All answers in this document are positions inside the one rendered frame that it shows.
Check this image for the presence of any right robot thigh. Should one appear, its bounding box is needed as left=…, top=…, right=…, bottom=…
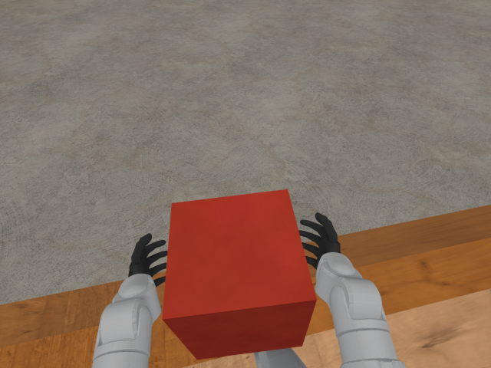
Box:
left=254, top=348, right=307, bottom=368

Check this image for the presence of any robot right hand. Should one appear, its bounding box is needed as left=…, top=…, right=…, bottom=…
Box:
left=298, top=212, right=341, bottom=270

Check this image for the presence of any left robot forearm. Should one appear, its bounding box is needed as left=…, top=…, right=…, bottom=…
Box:
left=92, top=274, right=161, bottom=368

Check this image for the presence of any carton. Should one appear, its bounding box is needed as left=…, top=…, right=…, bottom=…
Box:
left=162, top=189, right=317, bottom=360

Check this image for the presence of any right robot forearm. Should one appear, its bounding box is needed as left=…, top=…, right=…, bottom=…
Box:
left=315, top=252, right=406, bottom=368

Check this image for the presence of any robot left hand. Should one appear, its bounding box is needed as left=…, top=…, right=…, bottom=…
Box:
left=128, top=233, right=168, bottom=287

